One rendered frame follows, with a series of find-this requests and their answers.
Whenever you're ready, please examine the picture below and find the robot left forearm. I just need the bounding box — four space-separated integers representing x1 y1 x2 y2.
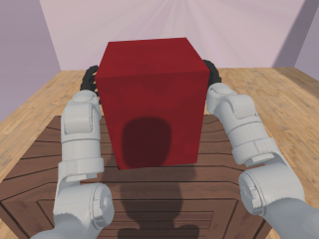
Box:
53 90 105 224

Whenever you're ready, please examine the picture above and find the pedestal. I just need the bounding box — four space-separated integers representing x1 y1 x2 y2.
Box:
0 115 272 239

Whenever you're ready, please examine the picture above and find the right robot upper arm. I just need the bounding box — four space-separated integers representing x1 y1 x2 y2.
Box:
238 162 319 239

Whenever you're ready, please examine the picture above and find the robot right hand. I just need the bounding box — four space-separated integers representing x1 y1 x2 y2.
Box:
203 60 222 90

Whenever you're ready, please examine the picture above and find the carton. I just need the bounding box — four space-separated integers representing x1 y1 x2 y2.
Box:
94 37 210 170

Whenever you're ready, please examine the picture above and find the left robot upper arm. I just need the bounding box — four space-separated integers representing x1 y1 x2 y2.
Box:
30 182 115 239

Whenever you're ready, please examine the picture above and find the robot left hand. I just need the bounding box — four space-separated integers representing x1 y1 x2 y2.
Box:
80 65 101 105

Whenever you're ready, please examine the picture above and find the robot right forearm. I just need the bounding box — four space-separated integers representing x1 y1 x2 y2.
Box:
206 83 305 199

